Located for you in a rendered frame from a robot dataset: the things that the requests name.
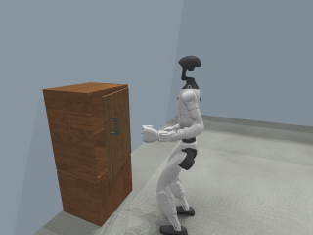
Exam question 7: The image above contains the right robot foot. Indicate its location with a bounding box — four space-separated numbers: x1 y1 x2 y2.
175 206 195 216

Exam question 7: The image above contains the humanoid robot head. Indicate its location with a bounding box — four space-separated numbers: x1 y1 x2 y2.
178 56 201 90

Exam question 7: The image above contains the cupboard door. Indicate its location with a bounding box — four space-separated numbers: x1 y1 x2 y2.
102 87 132 181

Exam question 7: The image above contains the right robot hand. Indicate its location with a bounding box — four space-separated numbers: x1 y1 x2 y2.
159 126 173 143

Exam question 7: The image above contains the handle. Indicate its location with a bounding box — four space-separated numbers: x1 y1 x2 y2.
109 117 119 136

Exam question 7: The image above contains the robot right forearm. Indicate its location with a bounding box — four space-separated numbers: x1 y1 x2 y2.
172 124 179 131

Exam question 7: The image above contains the robot left forearm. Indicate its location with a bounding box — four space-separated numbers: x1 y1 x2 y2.
157 123 202 142

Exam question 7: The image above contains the left robot hand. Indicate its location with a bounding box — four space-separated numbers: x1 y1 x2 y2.
141 125 158 143

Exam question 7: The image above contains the robot left upper arm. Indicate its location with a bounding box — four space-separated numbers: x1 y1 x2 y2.
181 89 204 135

